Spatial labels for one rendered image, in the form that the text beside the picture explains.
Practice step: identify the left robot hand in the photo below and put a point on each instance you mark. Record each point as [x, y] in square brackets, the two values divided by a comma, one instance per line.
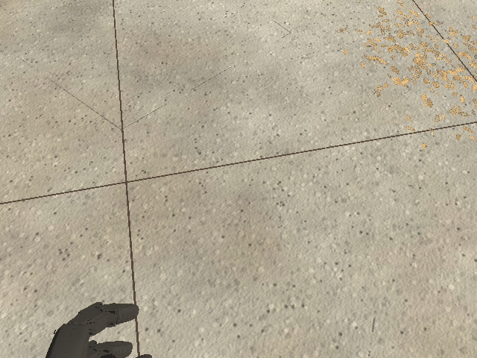
[72, 339]

